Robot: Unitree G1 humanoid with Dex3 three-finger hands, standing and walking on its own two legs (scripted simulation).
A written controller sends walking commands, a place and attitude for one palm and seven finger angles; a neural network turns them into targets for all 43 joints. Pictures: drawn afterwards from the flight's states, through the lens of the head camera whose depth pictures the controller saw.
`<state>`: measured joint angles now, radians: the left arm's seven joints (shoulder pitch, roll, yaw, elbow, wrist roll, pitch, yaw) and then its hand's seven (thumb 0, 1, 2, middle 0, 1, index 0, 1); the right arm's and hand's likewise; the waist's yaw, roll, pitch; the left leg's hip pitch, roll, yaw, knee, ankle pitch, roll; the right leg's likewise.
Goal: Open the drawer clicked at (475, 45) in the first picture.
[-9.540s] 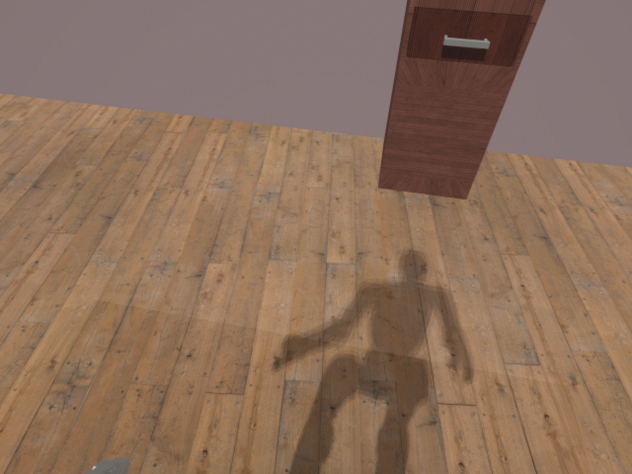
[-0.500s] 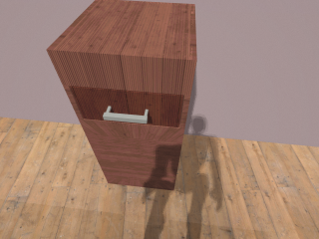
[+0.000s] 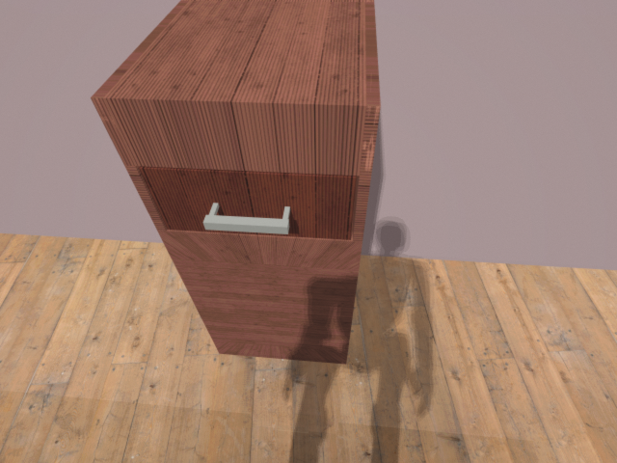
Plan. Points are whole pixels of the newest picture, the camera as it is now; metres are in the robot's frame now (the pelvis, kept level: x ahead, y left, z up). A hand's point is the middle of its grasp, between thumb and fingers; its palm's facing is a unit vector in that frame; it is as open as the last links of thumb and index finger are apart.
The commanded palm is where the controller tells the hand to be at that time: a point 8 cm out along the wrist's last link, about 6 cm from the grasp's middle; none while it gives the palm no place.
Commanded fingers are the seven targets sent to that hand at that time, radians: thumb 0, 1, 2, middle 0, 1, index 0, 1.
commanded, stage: raise the hand with hooked fingers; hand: left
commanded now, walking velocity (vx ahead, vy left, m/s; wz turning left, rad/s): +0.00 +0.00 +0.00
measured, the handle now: (248, 217) +0.53 +0.15 -0.03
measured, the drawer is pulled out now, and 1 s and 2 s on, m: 0.00 0.00 0.00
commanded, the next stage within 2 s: move the hooked fingers above the handle in 2.00 s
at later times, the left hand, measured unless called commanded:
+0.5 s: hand (195, 441) +0.16 +0.16 -0.06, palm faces -0.13 -0.32 -0.94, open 8.4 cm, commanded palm +0.14 +0.20 -0.01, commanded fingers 0.00 0.41 0.69 -0.23 -0.62 -0.23 -0.62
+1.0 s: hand (166, 384) +0.22 +0.20 -0.01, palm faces -0.08 -0.11 -0.99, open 11.4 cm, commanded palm +0.20 +0.21 +0.06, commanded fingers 0.00 -0.17 0.44 -0.28 -0.99 -0.28 -0.99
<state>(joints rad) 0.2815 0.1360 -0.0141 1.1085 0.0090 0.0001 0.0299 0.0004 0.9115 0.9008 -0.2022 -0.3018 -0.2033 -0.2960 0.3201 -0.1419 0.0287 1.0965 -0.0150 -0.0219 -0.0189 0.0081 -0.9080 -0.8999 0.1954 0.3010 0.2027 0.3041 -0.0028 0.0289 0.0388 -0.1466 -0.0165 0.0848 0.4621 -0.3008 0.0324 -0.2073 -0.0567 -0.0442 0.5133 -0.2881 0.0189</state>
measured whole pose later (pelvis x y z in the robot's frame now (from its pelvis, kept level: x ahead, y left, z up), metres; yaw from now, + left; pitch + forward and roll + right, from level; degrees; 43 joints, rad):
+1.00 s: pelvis -0.02 -0.03 -0.02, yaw -1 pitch +8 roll +2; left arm 0.29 0.40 -0.03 -0.03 0.97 0.01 0.25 0.00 0.05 0.54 -0.28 -0.85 -0.28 -0.85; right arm 0.18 -0.23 0.01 0.59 -0.04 0.11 -0.02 0.01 -0.90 -0.90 0.20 0.30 0.21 0.30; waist 0.04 0.05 -0.05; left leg -0.46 0.03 0.08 0.70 -0.37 -0.01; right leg -0.53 -0.02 -0.04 0.76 -0.36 -0.03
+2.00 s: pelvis -0.01 -0.01 +0.00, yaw +1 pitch +4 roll +0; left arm -0.05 0.49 0.00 0.04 0.94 -0.13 0.11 0.00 -0.49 0.30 -0.32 -1.20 -0.33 -1.20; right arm 0.16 -0.27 -0.04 0.64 -0.02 0.14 0.00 0.01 -0.90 -0.90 0.19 0.30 0.20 0.30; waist 0.08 0.07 0.00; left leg -0.27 0.00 0.06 0.46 -0.27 0.02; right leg -0.31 -0.04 -0.07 0.49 -0.25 0.00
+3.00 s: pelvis -0.01 -0.01 -0.01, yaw +0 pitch +9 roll +1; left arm -0.53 0.40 -0.15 0.65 1.03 -0.01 0.18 0.00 -0.49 0.30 -0.32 -1.20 -0.32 -1.20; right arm 0.25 -0.25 -0.06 0.68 0.01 0.13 -0.01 0.01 -0.90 -0.90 0.20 0.30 0.20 0.30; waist 0.00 0.05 -0.06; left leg -0.41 0.00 0.07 0.54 -0.30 0.02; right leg -0.45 -0.04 -0.04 0.57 -0.27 0.00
